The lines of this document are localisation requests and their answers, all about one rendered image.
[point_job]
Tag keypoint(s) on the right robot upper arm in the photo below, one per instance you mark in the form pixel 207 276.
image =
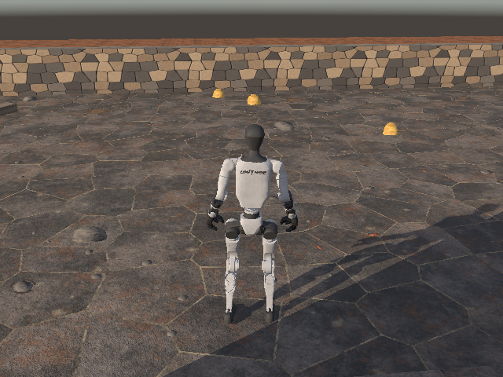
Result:
pixel 282 182

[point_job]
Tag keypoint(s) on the left robot upper arm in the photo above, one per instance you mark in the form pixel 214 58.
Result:
pixel 224 177

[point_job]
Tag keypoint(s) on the right robot forearm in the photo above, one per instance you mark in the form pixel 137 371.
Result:
pixel 289 207

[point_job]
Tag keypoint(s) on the left robot forearm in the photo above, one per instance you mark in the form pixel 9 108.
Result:
pixel 215 206

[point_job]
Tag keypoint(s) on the robot right shin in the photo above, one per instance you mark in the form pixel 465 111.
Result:
pixel 269 285

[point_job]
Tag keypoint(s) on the left robot thigh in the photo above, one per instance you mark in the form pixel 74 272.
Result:
pixel 232 234

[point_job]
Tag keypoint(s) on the robot left hand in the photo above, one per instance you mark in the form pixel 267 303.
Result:
pixel 209 221

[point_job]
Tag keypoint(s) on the robot right hand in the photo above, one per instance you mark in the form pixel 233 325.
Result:
pixel 288 220

